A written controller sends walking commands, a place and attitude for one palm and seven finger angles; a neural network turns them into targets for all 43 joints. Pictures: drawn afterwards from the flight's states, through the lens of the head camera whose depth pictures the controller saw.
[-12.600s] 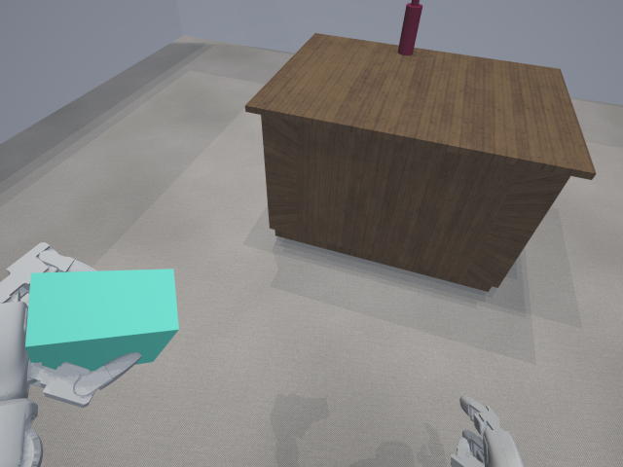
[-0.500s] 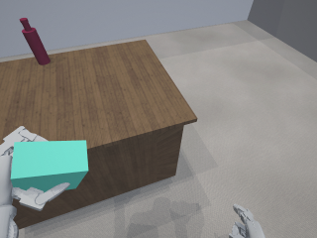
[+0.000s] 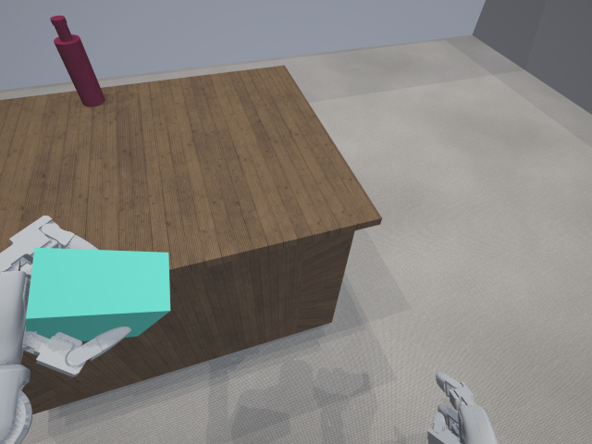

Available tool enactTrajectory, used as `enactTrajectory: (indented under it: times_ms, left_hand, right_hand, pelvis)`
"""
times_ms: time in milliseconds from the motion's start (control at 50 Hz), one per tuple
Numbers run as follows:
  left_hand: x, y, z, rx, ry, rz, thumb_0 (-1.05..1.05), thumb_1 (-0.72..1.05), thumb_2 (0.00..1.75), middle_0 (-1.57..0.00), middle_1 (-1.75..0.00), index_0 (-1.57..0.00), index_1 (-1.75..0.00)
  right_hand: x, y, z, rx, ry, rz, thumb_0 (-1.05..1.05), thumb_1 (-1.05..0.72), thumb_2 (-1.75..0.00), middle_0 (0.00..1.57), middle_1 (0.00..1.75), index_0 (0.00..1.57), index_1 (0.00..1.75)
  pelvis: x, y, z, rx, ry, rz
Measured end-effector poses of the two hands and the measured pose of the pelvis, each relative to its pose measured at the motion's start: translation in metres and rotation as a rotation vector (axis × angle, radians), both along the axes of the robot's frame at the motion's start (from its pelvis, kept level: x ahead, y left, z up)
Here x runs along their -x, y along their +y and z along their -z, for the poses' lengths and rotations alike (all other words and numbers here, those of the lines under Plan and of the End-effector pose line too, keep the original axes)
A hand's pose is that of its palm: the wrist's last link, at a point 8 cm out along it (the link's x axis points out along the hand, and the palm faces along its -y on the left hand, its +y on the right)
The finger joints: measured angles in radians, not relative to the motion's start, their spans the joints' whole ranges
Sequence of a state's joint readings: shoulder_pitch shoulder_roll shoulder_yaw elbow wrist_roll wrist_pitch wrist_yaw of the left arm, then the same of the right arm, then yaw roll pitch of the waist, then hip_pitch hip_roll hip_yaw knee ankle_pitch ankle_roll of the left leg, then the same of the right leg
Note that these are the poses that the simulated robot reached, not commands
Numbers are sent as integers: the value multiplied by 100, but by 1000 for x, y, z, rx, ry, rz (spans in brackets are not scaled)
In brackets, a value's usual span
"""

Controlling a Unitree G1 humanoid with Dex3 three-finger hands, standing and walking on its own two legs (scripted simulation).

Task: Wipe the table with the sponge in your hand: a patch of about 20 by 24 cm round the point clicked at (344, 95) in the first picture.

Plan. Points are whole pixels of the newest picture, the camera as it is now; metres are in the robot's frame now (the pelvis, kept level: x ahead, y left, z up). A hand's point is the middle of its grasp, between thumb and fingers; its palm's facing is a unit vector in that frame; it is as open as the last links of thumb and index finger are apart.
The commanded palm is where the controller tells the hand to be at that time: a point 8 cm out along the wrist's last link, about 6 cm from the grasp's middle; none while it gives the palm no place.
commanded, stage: look again from close up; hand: left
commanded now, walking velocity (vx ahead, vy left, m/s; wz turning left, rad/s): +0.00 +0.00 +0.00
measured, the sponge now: (114, 299) +0.23 +0.22 +0.13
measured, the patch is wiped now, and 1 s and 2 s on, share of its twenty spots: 0.00 0.00 0.00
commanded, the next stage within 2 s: shuffle to correct the standing spot in 0.30 s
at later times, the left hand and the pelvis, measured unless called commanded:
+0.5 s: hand (46, 264) +0.24 +0.29 +0.16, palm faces +0.40 -0.85 -0.35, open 10.2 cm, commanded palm +0.18 +0.31 +0.17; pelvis +0.01 +0.03 +0.00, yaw -1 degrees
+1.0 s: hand (5, 281) +0.22 +0.32 +0.16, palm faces +0.40 -0.83 -0.39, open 10.2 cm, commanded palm +0.17 +0.35 +0.17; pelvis +0.01 +0.07 -0.02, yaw +0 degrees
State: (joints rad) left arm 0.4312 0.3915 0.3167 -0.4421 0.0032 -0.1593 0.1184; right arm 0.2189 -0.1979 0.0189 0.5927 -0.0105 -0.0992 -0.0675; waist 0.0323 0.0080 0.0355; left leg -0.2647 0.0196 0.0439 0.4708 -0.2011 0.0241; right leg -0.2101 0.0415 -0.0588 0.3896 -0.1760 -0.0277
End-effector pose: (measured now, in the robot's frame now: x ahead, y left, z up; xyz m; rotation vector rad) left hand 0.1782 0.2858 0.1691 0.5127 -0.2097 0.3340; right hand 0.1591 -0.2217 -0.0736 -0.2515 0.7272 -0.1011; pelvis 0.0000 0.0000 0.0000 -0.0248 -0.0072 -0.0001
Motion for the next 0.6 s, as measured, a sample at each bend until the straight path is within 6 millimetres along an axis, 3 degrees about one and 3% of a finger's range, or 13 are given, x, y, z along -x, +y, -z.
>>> enactTrajectory:
  times_ms: [40,100,160,240,320,440,520,600]
  left_hand:
    - [-13,21,-26,-133,-100,3,-1,-51,101,-71,-138,-73,-136]
    - [-25,47,-42,-96,-196,-63,-1,-51,101,-71,-138,-73,-136]
    - [-25,34,-28,-29,-146,-27,-1,-51,101,-71,-138,-73,-136]
    - [-18,8,8,32,14,98,-1,-50,101,-71,-138,-73,-136]
    - [-16,14,30,61,79,106,-1,-50,101,-71,-138,-73,-136]
    - [-23,41,9,50,-63,19,-1,-50,101,-71,-138,-73,-136]
    - [-26,41,-6,54,-149,29,-1,-50,101,-71,-138,-73,-136]
    - [-29,40,-4,61,-133,62,-1,-50,102,-71,-138,-72,-136]
  right_hand:
    - [2,2,3,13,18,-49,2,-90,-90,20,30,20,30]
    - [4,4,3,-18,15,-55,2,-90,-90,20,30,20,30]
    - [7,5,-2,-54,-32,-11,2,-90,-90,20,30,20,30]
    - [13,8,-6,-40,-42,35,2,-90,-90,20,30,20,30]
    - [14,14,-8,0,-10,30,2,-90,-90,20,30,20,30]
    - [-4,28,-12,20,-19,-38,2,-90,-90,20,30,20,30]
    - [-23,39,-17,7,-65,-66,2,-90,-90,20,30,20,30]
    - [-39,48,-22,-6,-105,-66,2,-90,-90,20,30,20,30]
  pelvis:
    - [6,-3,2,1,1,-9]
    - [10,0,2,-4,1,10]
    - [6,11,1,-7,2,32]
    - [-2,20,0,-9,7,43]
    - [-7,23,1,-9,2,33]
    - [-11,28,1,-2,-6,21]
    - [-16,35,2,4,1,20]
    - [-20,43,3,7,9,19]
